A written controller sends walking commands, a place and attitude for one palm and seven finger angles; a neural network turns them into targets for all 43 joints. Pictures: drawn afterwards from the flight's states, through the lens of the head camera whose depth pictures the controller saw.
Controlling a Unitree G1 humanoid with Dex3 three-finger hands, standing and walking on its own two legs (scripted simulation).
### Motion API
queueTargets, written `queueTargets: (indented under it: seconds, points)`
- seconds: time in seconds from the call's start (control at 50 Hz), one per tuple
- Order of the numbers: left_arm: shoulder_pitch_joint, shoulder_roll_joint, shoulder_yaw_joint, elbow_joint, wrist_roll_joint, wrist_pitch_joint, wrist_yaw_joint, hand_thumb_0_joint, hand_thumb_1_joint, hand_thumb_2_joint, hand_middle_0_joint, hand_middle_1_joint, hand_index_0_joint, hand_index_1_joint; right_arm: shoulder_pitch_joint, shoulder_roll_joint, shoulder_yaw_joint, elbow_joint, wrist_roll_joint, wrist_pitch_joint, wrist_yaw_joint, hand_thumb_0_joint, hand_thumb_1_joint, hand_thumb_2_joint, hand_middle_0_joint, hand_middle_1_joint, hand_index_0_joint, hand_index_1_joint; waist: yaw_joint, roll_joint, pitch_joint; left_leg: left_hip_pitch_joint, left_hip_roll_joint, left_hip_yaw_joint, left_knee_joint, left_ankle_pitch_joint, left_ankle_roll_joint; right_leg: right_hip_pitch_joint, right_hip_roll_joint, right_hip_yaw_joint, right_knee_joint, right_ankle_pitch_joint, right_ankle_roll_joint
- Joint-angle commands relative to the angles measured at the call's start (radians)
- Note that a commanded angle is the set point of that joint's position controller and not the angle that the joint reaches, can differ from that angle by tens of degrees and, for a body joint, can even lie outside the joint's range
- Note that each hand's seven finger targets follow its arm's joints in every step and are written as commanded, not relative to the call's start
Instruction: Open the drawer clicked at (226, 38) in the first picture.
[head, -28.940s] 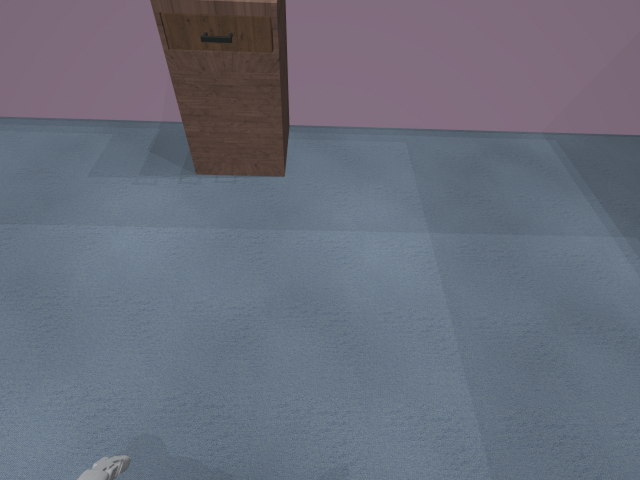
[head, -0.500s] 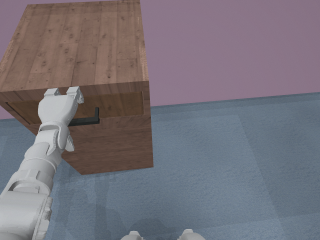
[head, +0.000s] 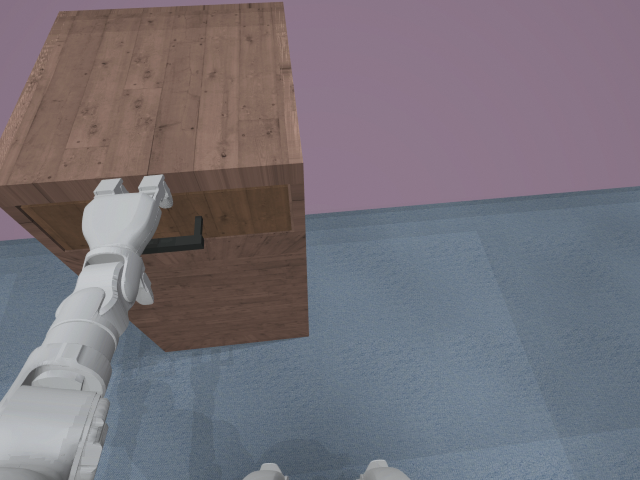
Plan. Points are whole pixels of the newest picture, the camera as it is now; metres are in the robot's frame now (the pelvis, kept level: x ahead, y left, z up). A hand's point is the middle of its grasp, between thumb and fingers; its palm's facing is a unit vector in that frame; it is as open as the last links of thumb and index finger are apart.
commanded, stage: re-aim the fingers above the handle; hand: left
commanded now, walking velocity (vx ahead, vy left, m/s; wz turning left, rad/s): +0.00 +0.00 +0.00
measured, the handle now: (168, 234) +0.48 +0.24 -0.06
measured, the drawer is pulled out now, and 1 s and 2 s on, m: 0.00 0.00 0.00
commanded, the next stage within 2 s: lower the fingers behind the handle in 0.76 s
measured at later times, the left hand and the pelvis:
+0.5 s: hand (139, 245) +0.43 +0.26 -0.01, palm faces -0.06 -0.03 -1.00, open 13.8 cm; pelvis +0.00 +0.00 +0.00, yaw +0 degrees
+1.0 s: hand (136, 254) +0.41 +0.26 -0.01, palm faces -0.08 -0.02 -1.00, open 13.9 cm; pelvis +0.01 +0.00 +0.00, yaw +0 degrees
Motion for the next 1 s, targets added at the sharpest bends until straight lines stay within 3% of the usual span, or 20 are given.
queueTargets:
  seconds: [0.0,0.04,0.1,0.14,0.18,0.24,0.32,0.36,0.42,0.44,0.5,0.56,0.64,0.66,0.74,0.78,0.86,0.88,0.96,0.98]
  points:
    - [-0.405,0.246,0.059,-0.189,0.002,0.007,0.035,0.000,-0.500,0.300,-0.300,-1.200,-0.300,-1.200,0.093,-0.161,-0.057,-0.072,-0.007,-0.013,-0.013,0.000,-0.900,-0.900,0.200,0.300,0.200,0.300,-0.019,0.023,-0.385,0.272,0.007,-0.004,-0.091,0.418,-0.003,0.157,0.018,-0.044,-0.072,0.287,-0.037]
    - [-0.394,0.218,0.045,-0.170,-0.005,0.014,0.033,0.000,-0.500,0.300,-0.300,-1.200,-0.300,-1.200,0.094,-0.161,-0.058,-0.067,-0.008,-0.013,-0.010,0.000,-0.900,-0.900,0.200,0.300,0.200,0.300,-0.022,0.036,-0.360,0.278,0.008,-0.005,-0.093,0.423,-0.006,0.148,0.020,-0.049,-0.074,0.281,-0.042]
    - [-0.360,0.250,0.071,-0.167,-0.004,0.019,0.035,0.000,-0.500,0.300,-0.300,-1.200,-0.300,-1.200,0.090,-0.162,-0.055,-0.071,-0.007,-0.009,-0.012,0.000,-0.900,-0.900,0.200,0.300,0.200,0.300,-0.008,0.013,-0.378,0.266,0.006,0.002,-0.094,0.422,-0.002,0.175,0.020,-0.041,-0.077,0.300,-0.038]
    - [-0.377,0.216,0.048,-0.184,-0.011,0.017,0.027,0.000,-0.500,0.300,-0.300,-1.200,-0.300,-1.200,0.092,-0.158,-0.058,-0.071,-0.008,-0.012,-0.012,0.000,-0.900,-0.900,0.200,0.300,0.200,0.300,-0.016,0.031,-0.377,0.278,0.007,0.001,-0.092,0.441,-0.003,0.176,0.018,-0.044,-0.074,0.316,-0.042]
    - [-0.329,0.225,0.058,-0.151,-0.014,0.023,0.023,0.000,-0.500,0.300,-0.300,-1.200,-0.300,-1.200,0.091,-0.161,-0.057,-0.067,-0.007,-0.010,-0.011,0.000,-0.900,-0.900,0.200,0.300,0.200,0.300,-0.007,0.019,-0.345,0.264,0.006,0.007,-0.094,0.427,-0.001,0.180,0.019,-0.041,-0.080,0.312,-0.040]
    - [-0.370,0.256,0.072,-0.175,-0.012,0.016,0.014,0.000,-0.500,0.300,-0.300,-1.200,-0.300,-1.200,0.089,-0.161,-0.054,-0.072,-0.006,-0.009,-0.016,0.000,-0.900,-0.900,0.200,0.300,0.200,0.300,-0.013,-0.003,-0.356,0.238,0.003,0.009,-0.095,0.413,0.004,0.210,0.015,-0.035,-0.079,0.327,-0.039]
    - [-0.328,0.277,0.095,-0.209,-0.009,-0.012,0.016,0.000,-0.500,0.300,-0.300,-1.200,-0.300,-1.200,0.080,-0.156,-0.055,-0.078,-0.008,-0.010,-0.018,0.000,-0.900,-0.900,0.200,0.300,0.200,0.300,0.007,0.037,-0.387,0.252,0.001,0.014,-0.089,0.426,0.003,0.218,0.015,-0.029,-0.072,0.340,-0.039]
    - [-0.341,0.272,0.090,-0.207,-0.006,-0.022,0.020,0.000,-0.500,0.300,-0.300,-1.200,-0.300,-1.200,0.081,-0.154,-0.056,-0.076,-0.007,-0.010,-0.020,0.000,-0.900,-0.900,0.200,0.300,0.200,0.300,-0.006,0.024,-0.384,0.246,0.002,0.012,-0.082,0.429,0.004,0.202,0.016,-0.030,-0.069,0.340,-0.035]
    - [-0.325,0.301,0.115,-0.191,-0.005,-0.018,0.030,0.000,-0.500,0.300,-0.300,-1.200,-0.300,-1.200,0.081,-0.161,-0.055,-0.070,-0.010,-0.011,-0.020,0.000,-0.900,-0.900,0.200,0.300,0.200,0.300,0.003,0.021,-0.356,0.218,-0.001,0.013,-0.078,0.416,0.003,0.199,0.016,-0.030,-0.062,0.336,-0.039]
    - [-0.355,0.284,0.100,-0.212,-0.006,-0.021,0.030,0.000,-0.500,0.300,-0.300,-1.200,-0.300,-1.200,0.080,-0.159,-0.056,-0.072,-0.011,-0.013,-0.019,0.000,-0.900,-0.900,0.200,0.300,0.200,0.300,-0.002,0.055,-0.377,0.237,0.000,0.008,-0.075,0.440,0.000,0.186,0.016,-0.034,-0.056,0.340,-0.042]
    - [-0.344,0.274,0.096,-0.231,-0.002,-0.019,0.041,0.000,-0.500,0.300,-0.300,-1.200,-0.300,-1.200,0.083,-0.157,-0.061,-0.073,-0.011,-0.014,-0.016,0.000,-0.900,-0.900,0.200,0.300,0.200,0.300,-0.001,0.059,-0.422,0.273,0.004,0.011,-0.066,0.473,-0.002,0.186,0.018,-0.033,-0.055,0.360,-0.037]
    - [-0.342,0.266,0.094,-0.230,-0.009,-0.014,0.040,0.000,-0.500,0.300,-0.300,-1.200,-0.300,-1.200,0.088,-0.156,-0.063,-0.068,-0.010,-0.013,-0.016,0.000,-0.900,-0.900,0.200,0.300,0.200,0.300,-0.008,0.033,-0.423,0.280,0.006,0.005,-0.067,0.487,-0.003,0.189,0.019,-0.038,-0.054,0.367,-0.034]
    - [-0.338,0.216,0.064,-0.251,-0.020,-0.004,0.036,0.000,-0.500,0.300,-0.300,-1.200,-0.300,-1.200,0.087,-0.155,-0.067,-0.067,-0.011,-0.015,-0.012,0.000,-0.900,-0.900,0.200,0.300,0.200,0.300,-0.011,0.050,-0.414,0.318,0.011,0.001,-0.068,0.540,-0.006,0.182,0.020,-0.043,-0.061,0.382,-0.038]
    - [-0.342,0.240,0.078,-0.253,-0.012,-0.004,0.038,0.000,-0.500,0.300,-0.300,-1.200,-0.300,-1.200,0.087,-0.156,-0.065,-0.066,-0.009,-0.012,-0.012,0.000,-0.900,-0.900,0.200,0.300,0.200,0.300,-0.010,0.045,-0.427,0.323,0.013,0.000,-0.071,0.531,-0.006,0.181,0.020,-0.043,-0.062,0.375,-0.034]
    - [-0.292,0.253,0.099,-0.250,-0.018,0.010,0.032,0.000,-0.500,0.300,-0.300,-1.200,-0.300,-1.200,0.074,-0.157,-0.060,-0.072,-0.012,-0.005,-0.010,0.000,-0.900,-0.900,0.200,0.300,0.200,0.300,0.012,0.049,-0.404,0.302,0.009,0.005,-0.083,0.538,-0.006,0.216,0.018,-0.041,-0.064,0.390,-0.040]
    - [-0.253,0.269,0.114,-0.227,-0.012,0.016,0.030,0.000,-0.500,0.300,-0.300,-1.200,-0.300,-1.200,0.071,-0.158,-0.058,-0.071,-0.010,-0.001,-0.010,0.000,-0.900,-0.900,0.200,0.300,0.200,0.300,0.022,0.016,-0.379,0.279,0.009,0.009,-0.088,0.521,-0.004,0.232,0.019,-0.040,-0.063,0.391,-0.040]
    - [-0.240,0.235,0.083,-0.231,-0.006,0.019,0.024,0.000,-0.500,0.300,-0.300,-1.200,-0.300,-1.200,0.059,-0.150,-0.057,-0.088,-0.004,-0.001,-0.010,0.000,-0.900,-0.900,0.200,0.300,0.200,0.300,0.018,0.014,-0.367,0.265,0.006,0.017,-0.103,0.484,-0.002,0.246,0.017,-0.036,-0.076,0.384,-0.037]
    - [-0.210,0.210,0.070,-0.194,-0.015,0.025,0.018,0.000,-0.500,0.300,-0.300,-1.200,-0.300,-1.200,0.062,-0.154,-0.057,-0.083,-0.004,-0.002,-0.009,0.000,-0.900,-0.900,0.200,0.300,0.200,0.300,0.010,-0.011,-0.318,0.247,0.005,0.019,-0.099,0.461,0.001,0.230,0.018,-0.038,-0.081,0.372,-0.040]
    - [-0.264,0.213,0.056,-0.194,-0.006,0.001,0.008,0.000,-0.500,0.300,-0.300,-1.200,-0.300,-1.200,0.065,-0.153,-0.057,-0.086,0.000,-0.008,-0.016,0.000,-0.900,-0.900,0.200,0.300,0.200,0.300,-0.004,-0.013,-0.316,0.218,0.002,0.017,-0.100,0.388,0.004,0.202,0.013,-0.031,-0.083,0.322,-0.036]
    - [-0.272,0.227,0.067,-0.170,-0.007,-0.003,0.008,0.000,-0.500,0.300,-0.300,-1.200,-0.300,-1.200,0.066,-0.159,-0.058,-0.076,-0.003,-0.009,-0.017,0.000,-0.900,-0.900,0.200,0.300,0.200,0.300,-0.013,-0.030,-0.275,0.202,0.003,0.015,-0.090,0.363,0.006,0.175,0.014,-0.032,-0.081,0.300,-0.038]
